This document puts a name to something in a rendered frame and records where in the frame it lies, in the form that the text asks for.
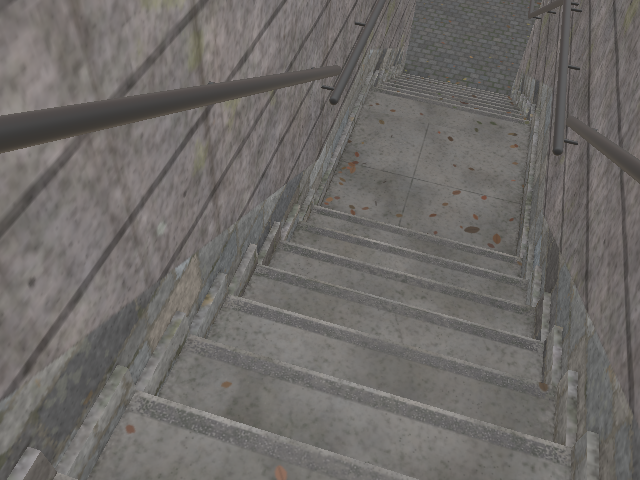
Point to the stairs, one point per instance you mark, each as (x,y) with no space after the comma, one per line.
(364,351)
(454,94)

